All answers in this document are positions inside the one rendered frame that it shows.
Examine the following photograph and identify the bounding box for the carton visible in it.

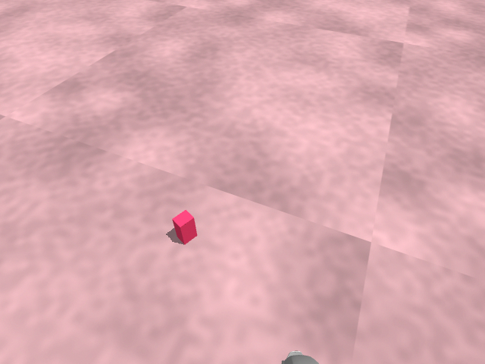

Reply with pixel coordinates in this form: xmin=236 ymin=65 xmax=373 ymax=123
xmin=172 ymin=210 xmax=197 ymax=245

